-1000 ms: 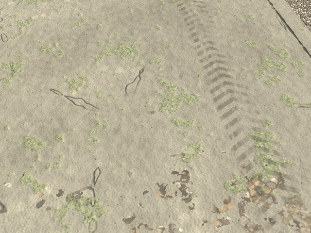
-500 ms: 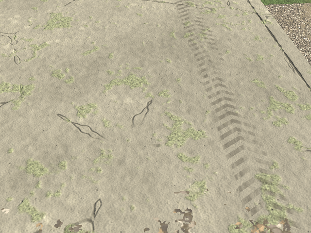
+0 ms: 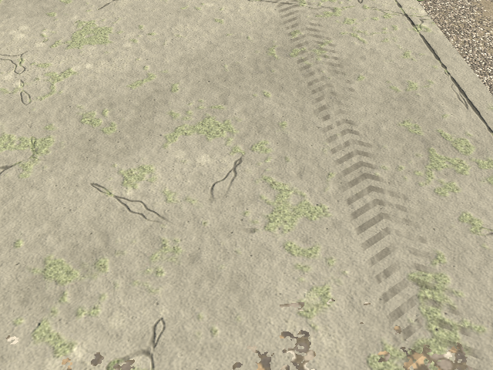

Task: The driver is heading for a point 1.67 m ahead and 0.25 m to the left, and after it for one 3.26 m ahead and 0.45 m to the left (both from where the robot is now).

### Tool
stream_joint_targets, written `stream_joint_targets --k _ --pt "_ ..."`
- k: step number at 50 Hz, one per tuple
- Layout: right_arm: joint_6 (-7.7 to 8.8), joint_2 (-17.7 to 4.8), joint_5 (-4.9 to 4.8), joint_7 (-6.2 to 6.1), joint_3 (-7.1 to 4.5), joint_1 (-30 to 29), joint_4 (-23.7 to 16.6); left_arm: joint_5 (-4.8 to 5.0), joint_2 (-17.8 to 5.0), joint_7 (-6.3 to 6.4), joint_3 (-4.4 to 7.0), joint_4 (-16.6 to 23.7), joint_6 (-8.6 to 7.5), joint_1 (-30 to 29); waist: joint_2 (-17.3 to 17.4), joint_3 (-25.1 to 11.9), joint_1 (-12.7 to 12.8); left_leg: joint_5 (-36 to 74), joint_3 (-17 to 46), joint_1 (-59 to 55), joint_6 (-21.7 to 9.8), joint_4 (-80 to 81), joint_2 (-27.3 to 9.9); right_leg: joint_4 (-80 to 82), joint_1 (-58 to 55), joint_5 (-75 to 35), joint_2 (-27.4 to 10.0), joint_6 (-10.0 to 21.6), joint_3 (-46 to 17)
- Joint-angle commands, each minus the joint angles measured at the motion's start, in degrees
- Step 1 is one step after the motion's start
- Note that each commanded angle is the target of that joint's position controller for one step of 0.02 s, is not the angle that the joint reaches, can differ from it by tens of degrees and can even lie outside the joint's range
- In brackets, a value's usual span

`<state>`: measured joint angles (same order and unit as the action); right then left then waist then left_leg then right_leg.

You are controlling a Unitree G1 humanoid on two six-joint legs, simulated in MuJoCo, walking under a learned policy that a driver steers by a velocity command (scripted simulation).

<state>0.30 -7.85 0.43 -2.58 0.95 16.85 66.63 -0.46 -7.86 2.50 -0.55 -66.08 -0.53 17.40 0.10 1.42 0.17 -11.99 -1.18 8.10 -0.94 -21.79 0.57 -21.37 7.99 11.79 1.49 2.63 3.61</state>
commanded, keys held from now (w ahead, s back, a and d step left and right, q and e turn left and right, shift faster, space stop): no key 0.52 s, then w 0.48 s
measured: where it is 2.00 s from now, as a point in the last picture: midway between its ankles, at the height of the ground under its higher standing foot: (251, 338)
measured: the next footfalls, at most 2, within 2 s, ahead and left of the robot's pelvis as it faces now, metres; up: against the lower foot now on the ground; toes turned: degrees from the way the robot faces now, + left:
left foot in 0.86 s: +0.10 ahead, +0.12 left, +0.00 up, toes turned +4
right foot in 1.32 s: +0.46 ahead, -0.03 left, +0.00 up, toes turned -4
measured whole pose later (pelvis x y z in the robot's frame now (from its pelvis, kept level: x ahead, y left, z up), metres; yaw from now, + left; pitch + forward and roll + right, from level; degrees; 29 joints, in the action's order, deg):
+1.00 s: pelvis +0.11 +0.05 +0.00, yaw +0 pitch +1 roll -1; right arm 4.3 -7.8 1.1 -0.6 -1.9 25.7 62.6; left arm -2.1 -10.7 -1.4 2.9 -61.2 -3.1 17.5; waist -1.5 -1.4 -0.5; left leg -15.4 -4.8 6.4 -4.1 -20.7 2.2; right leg -58.0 24.8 16.8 -1.6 5.0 2.5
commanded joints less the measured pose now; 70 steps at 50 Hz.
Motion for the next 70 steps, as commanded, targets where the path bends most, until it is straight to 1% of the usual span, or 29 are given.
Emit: stream_joint_targets --k 1,26,27,29,30,32,33,35,37,39,41,42,43,44,45,46,48,50,53,57,60,63,64,65,66,67,68,69,70 --pt "0.15 -4.02 0.00 -0.13 -0.50 4.02 -0.11 -0.01 -3.99 0.15 0.51 0.05 -0.21 4.25 0.27 3.37 0.00 4.87 5.90 2.80 -1.55 3.99 -5.87 4.42 1.55 -3.64 -6.82 0.61 -7.15" --pt "0.16 -2.42 0.00 -0.18 -0.28 6.72 0.89 0.00 -2.40 0.19 0.34 -0.63 -0.55 6.68 0.02 4.00 -0.06 3.87 5.53 3.44 -1.14 3.42 -5.66 4.95 2.31 -2.51 -6.81 0.87 -7.60" --pt "0.14 -2.15 0.08 -0.16 -0.22 7.27 1.06 -0.03 -2.33 0.16 0.33 -0.73 -0.51 7.15 -0.27 2.84 0.02 0.56 5.17 3.07 -1.17 3.53 -5.05 5.64 1.88 1.95 -6.48 0.96 -7.74" --pt "-0.07 -2.79 0.39 -0.02 -0.69 7.22 0.44 0.02 -4.65 0.12 1.34 -0.48 -0.03 7.66 -2.48 3.81 0.31 -10.12 2.65 5.51 -1.77 -0.36 -1.98 6.60 3.06 16.40 -6.01 2.43 -9.32" --pt "-0.19 -2.84 0.76 0.21 -0.89 6.73 -0.30 -0.03 -5.98 0.03 2.02 -0.37 0.37 8.58 -4.24 5.13 0.81 -16.33 1.07 8.97 -2.29 -3.94 -0.26 7.74 3.72 26.19 -7.15 4.09 -11.81" --pt "-0.08 -1.23 1.92 1.01 -0.77 3.85 -2.60 -0.24 -7.62 -0.17 3.15 -0.89 0.84 12.54 -7.65 8.91 2.74 -17.30 -2.81 16.90 -2.50 -13.57 1.18 13.38 3.51 38.97 -14.52 8.59 -21.52" --pt "0.32 -0.95 2.32 1.39 -0.75 2.48 -3.77 -0.34 -7.67 -0.24 3.50 -0.96 0.77 13.15 -8.21 10.07 3.07 -14.26 -3.08 18.41 -2.58 -18.80 -0.63 15.74 4.78 38.96 -18.16 10.68 -25.58" --pt "1.33 -2.24 2.00 2.10 -1.37 0.37 -5.77 -1.02 -7.88 -0.48 3.95 -0.29 -0.01 12.30 -5.59 9.52 2.49 -14.76 -1.12 22.04 -2.75 -25.38 -2.82 17.32 3.64 31.92 -20.23 12.16 -27.10" --pt "2.30 -2.47 1.50 2.80 -1.86 1.05 -6.55 -0.77 -8.26 -0.61 4.21 0.93 -0.95 9.62 -3.87 7.21 0.60 -13.60 -0.85 20.63 -2.81 -23.65 -3.41 16.05 2.98 25.95 -18.30 10.69 -22.43" --pt "2.84 -1.86 0.98 2.98 -2.09 2.21 -6.97 -0.33 -8.32 -0.74 4.35 1.88 -1.58 6.90 -5.18 6.67 -1.00 -11.67 -2.53 13.11 -2.92 -16.48 -2.15 14.00 7.10 22.18 -15.24 9.06 -17.02" --pt "3.02 -0.68 0.58 2.74 -2.29 8.15 -5.05 0.21 -8.37 -0.95 4.58 2.43 -1.68 4.98 -4.25 6.22 -3.75 -5.01 -6.18 0.03 -2.96 -6.57 0.84 9.02 14.26 23.03 -11.98 8.11 -12.31" --pt "3.10 -1.25 0.65 2.45 -2.69 12.47 -3.43 -0.04 -7.73 -1.08 4.51 2.78 -1.77 4.67 -2.39 5.89 -4.99 -5.86 -6.16 -6.68 -2.91 -3.50 1.99 3.96 18.45 23.83 -9.86 7.51 -10.39" --pt "3.56 -3.68 1.24 1.96 -3.38 17.54 -2.39 -0.46 -5.22 -1.38 3.82 3.94 -2.23 3.22 4.03 5.18 -6.87 -12.26 3.18 -13.24 -3.66 2.39 -4.50 -7.31 24.44 21.30 -6.26 5.86 -5.83" --pt "3.82 -9.88 1.23 1.52 -4.82 23.87 -2.10 -0.15 -0.33 -2.15 2.43 6.47 -2.83 1.94 17.72 2.74 -8.42 -31.56 28.31 -17.76 -7.74 15.22 -19.37 -26.77 33.32 18.79 0.74 3.00 2.81" --pt "3.00 -10.87 1.14 1.43 -5.21 23.00 -1.40 -2.17 -4.59 -2.75 3.42 7.43 -2.81 1.22 13.63 6.85 -6.38 -38.98 37.82 -11.22 -11.68 17.93 -23.74 -37.48 36.97 19.25 -0.67 3.85 -0.62" --pt "3.04 -8.97 1.07 1.63 -4.67 16.50 -3.58 -2.60 -5.48 -3.46 3.64 8.23 -2.96 -0.81 6.47 10.30 -3.10 -35.96 34.11 -6.04 -11.67 17.51 -22.28 -41.39 37.61 13.30 -3.81 4.07 -3.18" --pt "4.24 -7.28 0.57 1.99 -4.13 10.78 -5.80 -1.57 -4.26 -4.25 3.52 7.65 -3.59 -0.45 2.68 8.75 -0.20 -19.26 22.66 -4.13 -9.27 17.91 -16.99 -39.69 33.97 4.25 -5.80 2.92 -4.06" --pt "5.27 -5.23 0.46 1.69 -3.42 12.14 -5.15 -1.67 -4.75 -4.59 3.89 7.18 -3.22 -0.49 2.47 6.19 0.20 -4.47 14.53 -6.82 -7.93 16.87 -13.56 -38.60 32.66 -0.04 -5.62 1.60 -2.34" --pt "5.77 -4.63 0.50 1.55 -2.89 16.85 -3.34 -1.40 -4.16 -4.48 3.94 8.88 -2.36 -4.99 3.94 5.27 -0.42 12.81 8.69 -9.91 -8.00 14.42 -12.03 -37.03 35.41 -2.58 -5.12 0.52 -0.21" --pt "6.03 -4.68 0.67 1.46 -2.35 17.84 -3.26 -0.96 -3.17 -4.42 3.13 13.66 -2.17 -16.67 5.00 7.05 -2.07 25.29 4.45 -8.17 -8.37 13.75 -10.52 -24.92 33.67 -6.14 -3.61 -0.29 2.74" --pt "6.27 -5.97 0.71 1.17 -2.54 18.42 -2.88 -0.44 -3.40 -4.36 2.66 15.59 -2.25 -20.92 6.38 7.34 -2.67 31.51 2.73 -8.56 -8.42 13.16 -10.89 -15.74 27.55 -7.71 -1.90 1.27 4.81" --pt "6.59 -7.85 0.79 1.01 -3.05 16.26 -2.87 -0.39 -5.72 -3.51 3.46 15.27 -2.69 -16.56 6.75 4.30 0.56 49.94 1.07 -11.89 -7.83 5.97 -12.29 -12.29 18.31 -5.32 0.81 4.79 5.43" --pt "6.50 -8.70 0.89 0.89 -3.36 15.37 -2.90 -0.32 -7.01 -3.08 4.16 13.54 -3.06 -10.61 6.72 1.12 3.18 55.92 0.47 -13.20 -7.33 -0.87 -12.28 -11.63 12.63 -3.91 2.22 5.99 5.22" --pt "6.20 -9.34 0.70 0.91 -3.60 14.25 -3.08 -0.37 -8.15 -2.64 4.99 10.55 -3.55 -1.58 5.77 -3.41 6.96 55.34 -0.50 -11.93 -6.62 -11.15 -11.37 -7.98 2.99 -5.71 3.08 7.15 5.12" --pt "6.06 -8.88 0.35 1.16 -3.50 13.94 -3.58 -1.39 -10.60 -2.14 6.08 8.03 -3.97 7.04 4.27 -7.95 10.16 42.42 -1.26 -3.28 -6.13 -24.08 -9.50 -6.60 -10.01 -3.11 -2.00 8.68 -0.09" --pt "5.85 -3.68 -0.54 1.77 -2.58 17.12 -5.30 -2.70 -16.17 -1.93 7.46 7.59 -4.06 13.49 -5.33 -15.46 9.26 9.39 -3.70 11.24 -4.90 -45.23 -2.95 -4.40 -23.33 6.71 -18.86 13.22 -22.71" --pt "5.60 -4.19 -1.22 2.46 -3.41 19.48 -5.43 -1.39 -16.51 -2.70 7.69 7.75 -3.15 10.33 -10.63 -18.38 6.44 -16.48 2.03 24.06 -4.51 -59.22 4.45 6.75 -26.16 12.16 -25.60 19.41 -46.65" --pt "5.27 -6.78 -0.15 2.34 -4.00 12.78 -7.25 -0.23 -13.66 -2.91 6.94 8.98 -3.09 2.41 -4.53 -8.45 3.65 -10.83 4.52 29.15 -5.44 -59.57 -0.74 8.90 -17.74 19.02 -23.05 16.73 -38.79" --pt "5.53 -6.97 0.45 2.62 -4.11 7.59 -8.68 0.08 -9.36 -3.15 5.77 9.85 -3.59 -1.93 -0.89 -2.16 2.97 -5.87 4.00 28.63 -5.52 -56.08 -2.88 10.84 -8.68 15.27 -20.90 14.74 -31.01"
Velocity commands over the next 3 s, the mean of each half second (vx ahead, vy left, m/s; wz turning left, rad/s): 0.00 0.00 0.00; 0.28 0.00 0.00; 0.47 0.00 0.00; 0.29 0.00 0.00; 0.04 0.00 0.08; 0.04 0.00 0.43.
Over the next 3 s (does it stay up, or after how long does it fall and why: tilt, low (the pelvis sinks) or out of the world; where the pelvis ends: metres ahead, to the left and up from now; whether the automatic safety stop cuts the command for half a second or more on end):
stays up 0.67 0.05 0.00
